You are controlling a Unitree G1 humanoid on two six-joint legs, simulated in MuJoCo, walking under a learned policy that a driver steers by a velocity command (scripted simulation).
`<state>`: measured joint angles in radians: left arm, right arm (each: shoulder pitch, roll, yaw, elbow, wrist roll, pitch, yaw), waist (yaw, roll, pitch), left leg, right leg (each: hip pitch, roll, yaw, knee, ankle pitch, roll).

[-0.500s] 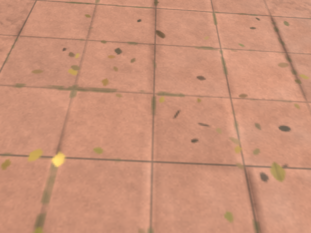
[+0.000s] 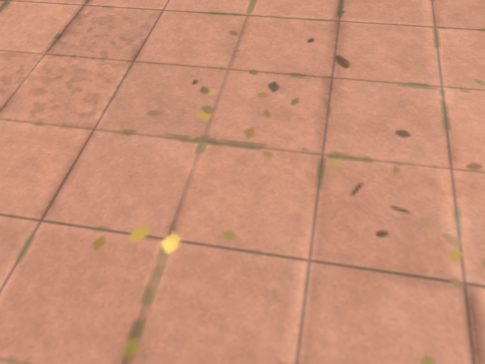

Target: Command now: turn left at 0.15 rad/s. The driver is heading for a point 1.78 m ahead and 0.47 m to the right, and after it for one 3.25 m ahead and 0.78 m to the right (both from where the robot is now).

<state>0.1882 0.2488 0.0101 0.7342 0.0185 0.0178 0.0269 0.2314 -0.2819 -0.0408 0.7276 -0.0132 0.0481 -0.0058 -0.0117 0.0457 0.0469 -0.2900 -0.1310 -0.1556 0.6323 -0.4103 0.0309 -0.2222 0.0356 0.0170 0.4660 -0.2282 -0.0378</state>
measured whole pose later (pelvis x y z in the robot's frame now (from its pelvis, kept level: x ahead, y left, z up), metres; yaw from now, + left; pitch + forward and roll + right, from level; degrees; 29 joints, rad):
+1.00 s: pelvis +0.32 -0.06 +0.00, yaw +0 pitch +0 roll -1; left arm 0.46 0.21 0.02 0.96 0.01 -0.09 -0.01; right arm 0.07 -0.24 -0.02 0.86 -0.03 -0.03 0.05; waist 0.04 0.04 0.05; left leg -0.64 0.09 0.04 0.70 -0.01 0.03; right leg 0.06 0.09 -0.07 0.17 -0.24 -0.08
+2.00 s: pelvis +0.87 -0.10 +0.01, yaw -24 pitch +1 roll +0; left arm 0.37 0.26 0.07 0.93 0.00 -0.05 0.00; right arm 0.09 -0.25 -0.04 0.80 -0.05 -0.03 0.02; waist 0.05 0.03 0.05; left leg -0.66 0.13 -0.04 0.92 -0.16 -0.05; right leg -0.10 0.15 0.07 0.30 -0.20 -0.14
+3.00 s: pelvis +1.31 -0.36 +0.01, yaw -33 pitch +0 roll +0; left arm 0.35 0.23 0.04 0.92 0.02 -0.09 0.00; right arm 0.26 -0.27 -0.06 0.89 -0.03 -0.02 0.04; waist 0.01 0.05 0.02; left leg -0.60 0.07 -0.03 1.02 -0.18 0.04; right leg -0.07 0.05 -0.13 0.25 -0.19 -0.08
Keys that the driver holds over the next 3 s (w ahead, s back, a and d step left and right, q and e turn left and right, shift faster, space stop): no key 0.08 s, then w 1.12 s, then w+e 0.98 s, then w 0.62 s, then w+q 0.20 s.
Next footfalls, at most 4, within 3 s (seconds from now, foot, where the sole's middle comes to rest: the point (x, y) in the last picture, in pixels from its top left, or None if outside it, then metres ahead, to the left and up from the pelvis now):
0.24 left None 0.00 0.10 -0.78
0.60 right None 0.27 -0.13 -0.78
1.14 left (247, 327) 0.58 0.05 -0.78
1.70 right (304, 243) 0.86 -0.13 -0.78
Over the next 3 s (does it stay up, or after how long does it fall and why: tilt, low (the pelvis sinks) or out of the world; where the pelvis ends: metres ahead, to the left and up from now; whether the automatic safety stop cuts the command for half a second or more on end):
stays up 1.31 -0.36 0.01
